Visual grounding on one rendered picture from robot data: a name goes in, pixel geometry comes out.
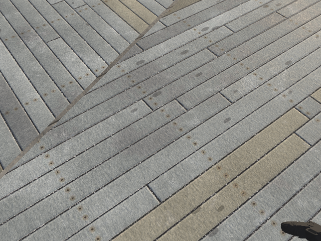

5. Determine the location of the robot right hand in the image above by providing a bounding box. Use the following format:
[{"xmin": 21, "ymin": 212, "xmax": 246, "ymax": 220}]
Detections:
[{"xmin": 281, "ymin": 221, "xmax": 321, "ymax": 241}]

